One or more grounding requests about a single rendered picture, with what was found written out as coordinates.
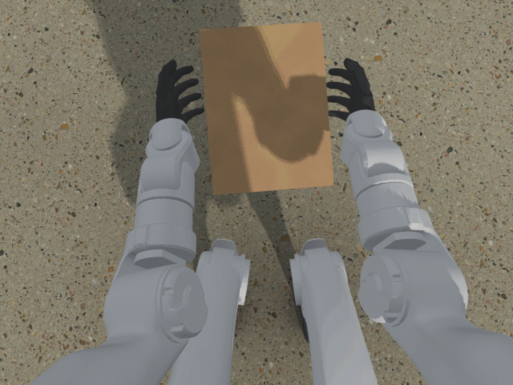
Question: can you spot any left robot forearm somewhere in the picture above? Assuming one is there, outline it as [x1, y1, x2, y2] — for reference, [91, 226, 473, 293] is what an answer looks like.
[103, 118, 200, 324]

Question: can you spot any right robot forearm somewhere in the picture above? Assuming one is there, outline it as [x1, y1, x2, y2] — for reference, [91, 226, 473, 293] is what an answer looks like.
[340, 110, 468, 301]

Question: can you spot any left robot thigh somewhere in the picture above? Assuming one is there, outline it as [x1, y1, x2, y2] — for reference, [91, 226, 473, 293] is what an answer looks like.
[168, 247, 250, 385]

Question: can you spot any robot right hand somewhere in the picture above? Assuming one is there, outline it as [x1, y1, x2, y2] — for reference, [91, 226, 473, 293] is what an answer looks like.
[326, 58, 375, 121]

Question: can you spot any carton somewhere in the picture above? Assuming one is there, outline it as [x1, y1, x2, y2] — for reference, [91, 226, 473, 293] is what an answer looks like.
[200, 22, 334, 196]

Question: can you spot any left robot upper arm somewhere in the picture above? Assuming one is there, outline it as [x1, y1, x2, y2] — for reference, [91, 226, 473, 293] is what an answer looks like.
[29, 264, 208, 385]

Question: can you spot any right robot upper arm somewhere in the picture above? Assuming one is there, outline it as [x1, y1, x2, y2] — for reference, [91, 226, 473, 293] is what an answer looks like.
[358, 249, 513, 385]

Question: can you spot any robot left hand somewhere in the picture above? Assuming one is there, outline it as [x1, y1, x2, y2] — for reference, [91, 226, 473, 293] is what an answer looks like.
[156, 59, 204, 124]

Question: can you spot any left robot shin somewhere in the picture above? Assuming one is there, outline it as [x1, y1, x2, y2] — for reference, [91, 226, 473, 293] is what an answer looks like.
[196, 239, 239, 274]

